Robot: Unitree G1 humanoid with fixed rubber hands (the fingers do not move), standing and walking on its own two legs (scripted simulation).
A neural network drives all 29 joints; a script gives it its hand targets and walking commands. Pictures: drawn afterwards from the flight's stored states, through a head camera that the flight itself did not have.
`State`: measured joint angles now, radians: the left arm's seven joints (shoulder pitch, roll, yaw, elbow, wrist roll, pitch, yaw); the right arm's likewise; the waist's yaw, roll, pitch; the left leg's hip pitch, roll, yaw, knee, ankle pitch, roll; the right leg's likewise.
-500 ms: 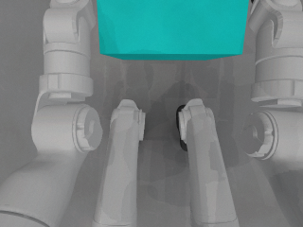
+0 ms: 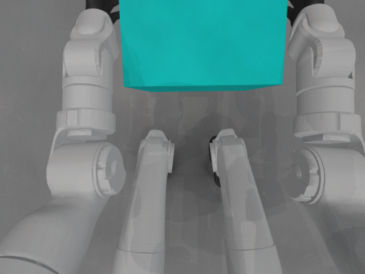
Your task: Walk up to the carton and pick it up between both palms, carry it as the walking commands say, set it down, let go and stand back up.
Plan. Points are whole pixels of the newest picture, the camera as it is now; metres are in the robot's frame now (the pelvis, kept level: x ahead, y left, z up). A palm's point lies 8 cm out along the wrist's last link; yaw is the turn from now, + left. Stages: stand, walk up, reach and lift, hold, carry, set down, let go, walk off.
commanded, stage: reach and lift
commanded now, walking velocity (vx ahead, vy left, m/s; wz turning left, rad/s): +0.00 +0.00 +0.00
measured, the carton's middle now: (199, 9) +0.57 -0.02 -0.14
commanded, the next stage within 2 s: none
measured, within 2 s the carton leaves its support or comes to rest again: neither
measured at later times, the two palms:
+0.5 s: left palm (79, 12) +0.51 +0.15 -0.01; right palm (333, 7) +0.50 -0.17 +0.01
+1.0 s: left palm (52, 6) +0.48 +0.15 +0.06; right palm out of the picture +0.47 -0.18 +0.08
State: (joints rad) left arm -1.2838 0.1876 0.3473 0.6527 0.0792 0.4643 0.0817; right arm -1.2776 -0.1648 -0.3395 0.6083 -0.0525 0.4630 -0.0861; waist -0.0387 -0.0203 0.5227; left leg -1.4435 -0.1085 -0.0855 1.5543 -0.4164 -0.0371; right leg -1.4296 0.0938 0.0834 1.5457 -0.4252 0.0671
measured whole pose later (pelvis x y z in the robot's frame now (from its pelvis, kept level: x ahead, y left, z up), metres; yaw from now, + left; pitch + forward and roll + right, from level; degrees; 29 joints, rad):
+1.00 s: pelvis +0.02 +0.00 +0.12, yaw +1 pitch +7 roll -1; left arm -0.95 0.07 0.33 0.53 0.08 0.45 0.09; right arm -0.96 -0.08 -0.31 0.52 -0.08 0.44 -0.06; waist -0.06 -0.01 0.50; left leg -0.89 -0.10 -0.12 1.06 -0.29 -0.02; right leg -0.87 0.07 0.10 1.05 -0.30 0.06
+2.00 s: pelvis +0.15 +0.00 +0.21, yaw +0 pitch +2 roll +0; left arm -0.25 -0.12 0.24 0.36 0.22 0.62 0.02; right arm -0.22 0.10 -0.24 0.30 -0.20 0.63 0.00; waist -0.05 -0.03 -0.14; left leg -0.25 -0.05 -0.12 0.42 -0.21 0.00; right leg -0.23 0.03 0.11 0.40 -0.21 0.02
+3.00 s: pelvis +0.13 +0.00 +0.21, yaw +0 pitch -7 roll +0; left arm -0.26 -0.13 0.27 0.28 0.25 0.74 -0.01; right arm -0.28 0.11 -0.22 0.26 -0.25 0.74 0.02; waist 0.01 -0.02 -0.03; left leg -0.06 -0.05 -0.11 0.38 -0.19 0.00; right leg -0.07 0.03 0.12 0.39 -0.20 0.01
